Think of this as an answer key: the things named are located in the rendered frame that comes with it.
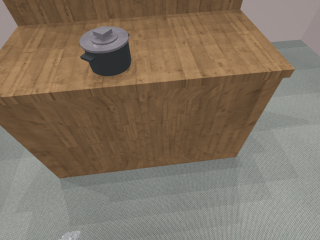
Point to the table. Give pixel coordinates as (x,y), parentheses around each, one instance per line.
(201,75)

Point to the pot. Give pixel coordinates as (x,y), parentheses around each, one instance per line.
(110,63)

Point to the robot left hand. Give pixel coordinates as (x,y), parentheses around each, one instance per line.
(74,235)

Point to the lid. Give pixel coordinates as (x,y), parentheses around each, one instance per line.
(113,42)

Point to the knob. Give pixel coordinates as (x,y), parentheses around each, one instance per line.
(102,32)

